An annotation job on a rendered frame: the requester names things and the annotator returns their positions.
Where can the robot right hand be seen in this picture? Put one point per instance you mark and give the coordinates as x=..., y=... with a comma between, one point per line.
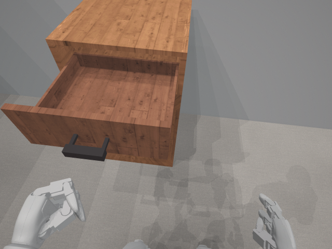
x=279, y=233

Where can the drawer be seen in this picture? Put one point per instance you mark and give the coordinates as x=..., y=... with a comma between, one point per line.
x=130, y=101

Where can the robot left hand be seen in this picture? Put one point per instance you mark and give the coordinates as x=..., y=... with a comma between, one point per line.
x=31, y=227

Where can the handle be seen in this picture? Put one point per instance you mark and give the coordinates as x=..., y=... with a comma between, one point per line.
x=85, y=152

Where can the cabinet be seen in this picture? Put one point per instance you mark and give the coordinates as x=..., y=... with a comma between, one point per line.
x=141, y=29

